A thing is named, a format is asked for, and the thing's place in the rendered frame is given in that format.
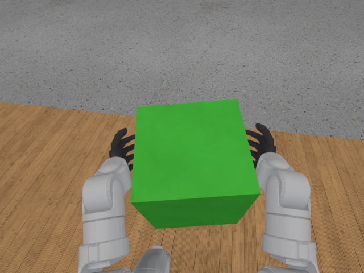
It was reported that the carton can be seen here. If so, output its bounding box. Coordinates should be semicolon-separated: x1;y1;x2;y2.
130;99;261;229

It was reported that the robot right hand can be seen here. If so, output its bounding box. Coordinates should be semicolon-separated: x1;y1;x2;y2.
245;123;276;169

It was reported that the robot right forearm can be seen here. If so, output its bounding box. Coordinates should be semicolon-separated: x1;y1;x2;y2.
255;152;319;273

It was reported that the robot left forearm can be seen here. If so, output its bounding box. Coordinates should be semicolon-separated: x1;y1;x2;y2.
78;156;132;273

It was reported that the robot left hand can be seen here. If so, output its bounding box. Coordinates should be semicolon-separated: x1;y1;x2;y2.
109;128;135;171

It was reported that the robot left thigh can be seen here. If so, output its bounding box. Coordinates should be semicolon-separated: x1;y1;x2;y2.
133;249;171;273

